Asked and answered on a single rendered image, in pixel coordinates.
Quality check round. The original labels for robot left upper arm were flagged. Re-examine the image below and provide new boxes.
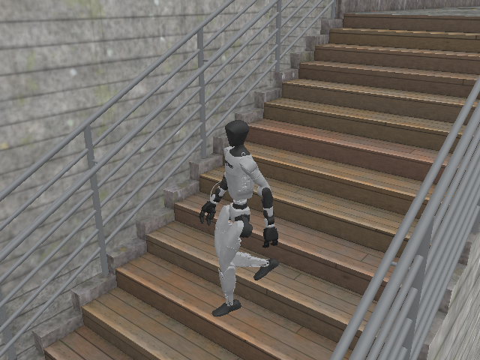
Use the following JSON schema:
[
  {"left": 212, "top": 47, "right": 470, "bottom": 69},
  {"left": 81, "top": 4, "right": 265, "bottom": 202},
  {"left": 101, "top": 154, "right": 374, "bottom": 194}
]
[{"left": 239, "top": 157, "right": 271, "bottom": 197}]

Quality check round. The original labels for robot right forearm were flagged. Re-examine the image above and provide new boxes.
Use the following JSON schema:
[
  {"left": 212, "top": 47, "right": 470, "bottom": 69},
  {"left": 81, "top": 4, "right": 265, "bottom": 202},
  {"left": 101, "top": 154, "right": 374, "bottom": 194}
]
[{"left": 210, "top": 175, "right": 228, "bottom": 205}]

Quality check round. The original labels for robot left forearm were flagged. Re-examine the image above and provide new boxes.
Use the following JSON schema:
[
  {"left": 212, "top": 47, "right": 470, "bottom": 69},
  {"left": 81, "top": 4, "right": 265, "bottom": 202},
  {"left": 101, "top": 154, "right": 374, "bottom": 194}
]
[{"left": 261, "top": 187, "right": 275, "bottom": 228}]

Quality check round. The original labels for robot right thigh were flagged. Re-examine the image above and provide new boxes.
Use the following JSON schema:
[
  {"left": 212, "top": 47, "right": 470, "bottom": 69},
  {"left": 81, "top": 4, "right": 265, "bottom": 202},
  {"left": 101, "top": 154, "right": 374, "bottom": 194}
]
[{"left": 214, "top": 205, "right": 232, "bottom": 259}]

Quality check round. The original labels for robot right upper arm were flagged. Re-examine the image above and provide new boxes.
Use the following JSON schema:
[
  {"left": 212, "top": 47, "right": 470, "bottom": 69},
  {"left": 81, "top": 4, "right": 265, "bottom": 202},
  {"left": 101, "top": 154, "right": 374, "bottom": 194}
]
[{"left": 223, "top": 146, "right": 235, "bottom": 179}]

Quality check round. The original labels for robot left hand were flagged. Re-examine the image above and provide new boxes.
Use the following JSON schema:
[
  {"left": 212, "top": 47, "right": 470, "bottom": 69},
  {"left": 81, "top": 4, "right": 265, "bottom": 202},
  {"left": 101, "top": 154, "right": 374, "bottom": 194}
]
[{"left": 262, "top": 227, "right": 278, "bottom": 248}]

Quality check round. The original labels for robot right shin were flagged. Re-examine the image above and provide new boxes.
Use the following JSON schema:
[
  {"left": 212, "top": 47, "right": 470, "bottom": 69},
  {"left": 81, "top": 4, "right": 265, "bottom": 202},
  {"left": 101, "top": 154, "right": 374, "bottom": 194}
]
[{"left": 232, "top": 251, "right": 269, "bottom": 267}]

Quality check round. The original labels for robot right hand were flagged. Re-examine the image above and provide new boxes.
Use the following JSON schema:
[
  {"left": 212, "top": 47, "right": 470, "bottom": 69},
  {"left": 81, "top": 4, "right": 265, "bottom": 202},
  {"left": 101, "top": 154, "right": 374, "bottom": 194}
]
[{"left": 199, "top": 201, "right": 216, "bottom": 226}]

